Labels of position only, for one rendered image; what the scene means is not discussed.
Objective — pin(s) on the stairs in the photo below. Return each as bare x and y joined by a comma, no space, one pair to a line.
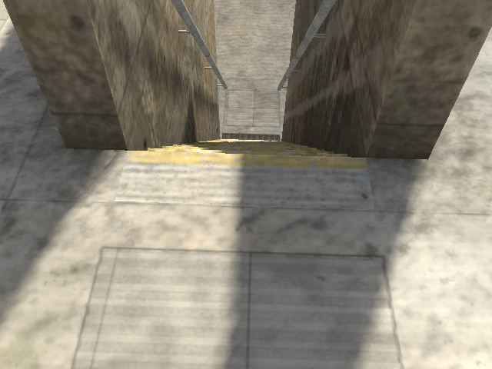
253,147

